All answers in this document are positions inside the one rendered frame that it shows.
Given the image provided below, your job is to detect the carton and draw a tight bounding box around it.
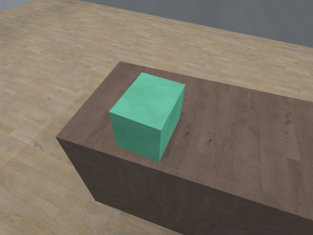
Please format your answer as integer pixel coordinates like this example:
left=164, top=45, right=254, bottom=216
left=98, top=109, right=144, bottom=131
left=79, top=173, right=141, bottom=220
left=109, top=72, right=185, bottom=162

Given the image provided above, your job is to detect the pedestal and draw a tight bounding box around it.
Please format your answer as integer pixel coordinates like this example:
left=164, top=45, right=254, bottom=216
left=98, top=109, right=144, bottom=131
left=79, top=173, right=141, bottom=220
left=56, top=61, right=313, bottom=235

